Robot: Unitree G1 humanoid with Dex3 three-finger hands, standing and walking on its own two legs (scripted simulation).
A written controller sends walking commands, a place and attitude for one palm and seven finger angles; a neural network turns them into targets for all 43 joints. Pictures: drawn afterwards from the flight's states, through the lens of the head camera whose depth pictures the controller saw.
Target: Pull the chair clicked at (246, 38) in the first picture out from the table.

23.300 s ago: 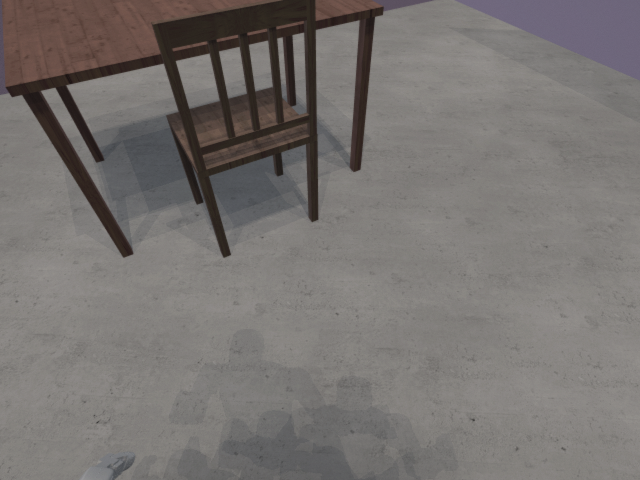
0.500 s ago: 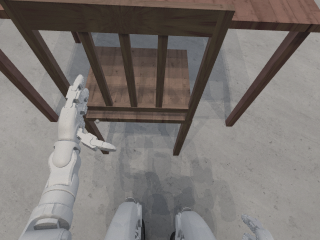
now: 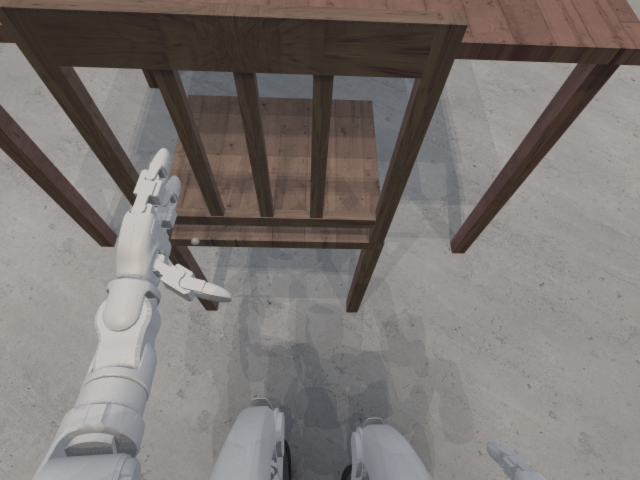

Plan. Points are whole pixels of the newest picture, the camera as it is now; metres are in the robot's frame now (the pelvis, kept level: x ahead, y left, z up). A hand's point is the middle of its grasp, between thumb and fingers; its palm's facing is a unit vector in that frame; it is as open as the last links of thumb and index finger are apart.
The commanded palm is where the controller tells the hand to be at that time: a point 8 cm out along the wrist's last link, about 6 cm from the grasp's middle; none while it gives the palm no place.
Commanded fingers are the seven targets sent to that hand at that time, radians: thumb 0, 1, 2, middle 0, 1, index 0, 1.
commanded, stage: aim the fingers beside a spindle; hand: left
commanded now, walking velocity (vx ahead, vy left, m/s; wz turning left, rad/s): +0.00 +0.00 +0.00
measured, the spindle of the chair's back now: (258, 157) +0.53 +0.10 +0.02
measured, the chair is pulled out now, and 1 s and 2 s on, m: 0.00 0.00 0.00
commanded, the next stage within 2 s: push the fingers through the gap in 1.68 s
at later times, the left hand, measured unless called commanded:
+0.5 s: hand (205, 252) +0.39 +0.15 +0.00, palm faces -0.03 -1.00 -0.01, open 16.9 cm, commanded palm +0.38 +0.21 +0.02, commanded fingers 0.00 -0.50 0.30 -0.06 -0.08 -0.06 -0.08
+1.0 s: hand (187, 238) +0.39 +0.17 +0.03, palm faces +0.02 -1.00 -0.06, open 16.9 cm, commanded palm +0.37 +0.21 +0.02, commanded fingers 0.00 -0.50 0.30 -0.06 -0.08 -0.06 -0.08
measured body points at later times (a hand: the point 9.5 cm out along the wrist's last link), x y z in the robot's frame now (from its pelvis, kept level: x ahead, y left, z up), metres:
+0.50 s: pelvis +0.00 +0.00 +0.00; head +0.13 +0.01 +0.43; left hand +0.38 +0.21 +0.01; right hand +0.11 -0.26 -0.12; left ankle +0.05 +0.09 -0.63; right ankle -0.01 -0.10 -0.63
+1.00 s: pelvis +0.00 +0.00 +0.00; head +0.11 +0.02 +0.43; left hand +0.39 +0.22 +0.04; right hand +0.11 -0.26 -0.12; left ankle +0.05 +0.09 -0.63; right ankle -0.01 -0.10 -0.63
